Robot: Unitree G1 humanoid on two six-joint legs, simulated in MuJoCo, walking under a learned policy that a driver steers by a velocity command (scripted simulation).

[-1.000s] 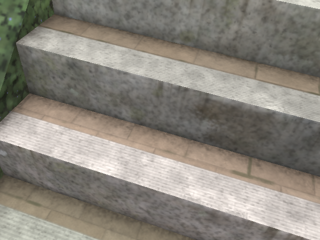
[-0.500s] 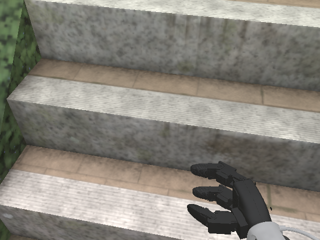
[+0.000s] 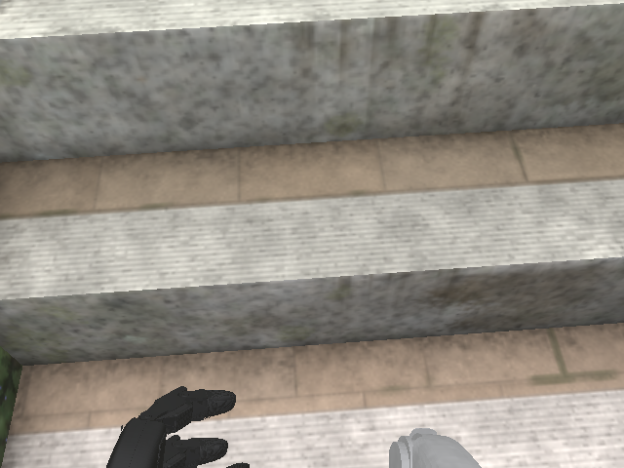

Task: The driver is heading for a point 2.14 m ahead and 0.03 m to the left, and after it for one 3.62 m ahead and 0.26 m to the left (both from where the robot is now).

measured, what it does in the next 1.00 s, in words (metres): climbs: right foot 0.19 m higher, then left foot 0.21 m higher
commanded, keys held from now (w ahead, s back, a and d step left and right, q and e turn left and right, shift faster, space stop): w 1.00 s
